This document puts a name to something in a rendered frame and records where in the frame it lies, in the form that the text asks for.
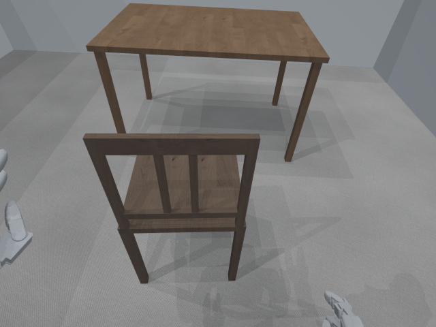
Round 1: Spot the left robot hand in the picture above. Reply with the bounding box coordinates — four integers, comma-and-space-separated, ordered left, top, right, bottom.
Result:
0, 149, 33, 269

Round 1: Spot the right robot hand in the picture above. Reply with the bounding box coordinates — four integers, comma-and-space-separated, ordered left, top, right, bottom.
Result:
322, 291, 364, 327

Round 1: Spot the table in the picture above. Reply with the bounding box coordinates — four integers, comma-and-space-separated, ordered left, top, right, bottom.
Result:
86, 3, 330, 162

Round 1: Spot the chair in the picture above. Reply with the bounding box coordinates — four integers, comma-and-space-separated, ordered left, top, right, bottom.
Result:
83, 134, 260, 283

